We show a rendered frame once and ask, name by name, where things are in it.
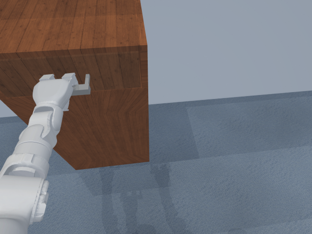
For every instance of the left robot upper arm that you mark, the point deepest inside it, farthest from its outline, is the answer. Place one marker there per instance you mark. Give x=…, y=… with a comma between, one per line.
x=23, y=201

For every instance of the cabinet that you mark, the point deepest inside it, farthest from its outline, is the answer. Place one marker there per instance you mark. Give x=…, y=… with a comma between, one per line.
x=107, y=127

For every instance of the drawer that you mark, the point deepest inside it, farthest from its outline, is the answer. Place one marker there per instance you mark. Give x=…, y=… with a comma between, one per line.
x=117, y=70

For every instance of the left robot hand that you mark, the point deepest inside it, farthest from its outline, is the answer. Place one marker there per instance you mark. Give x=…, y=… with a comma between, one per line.
x=55, y=91

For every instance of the left robot forearm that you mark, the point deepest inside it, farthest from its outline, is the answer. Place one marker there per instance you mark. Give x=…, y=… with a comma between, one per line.
x=34, y=148

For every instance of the handle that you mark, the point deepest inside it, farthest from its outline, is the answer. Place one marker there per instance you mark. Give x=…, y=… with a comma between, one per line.
x=82, y=89

